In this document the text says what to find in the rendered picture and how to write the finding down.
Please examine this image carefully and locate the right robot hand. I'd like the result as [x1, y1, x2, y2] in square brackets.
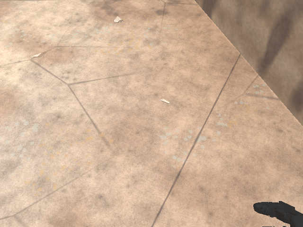
[253, 201, 303, 227]

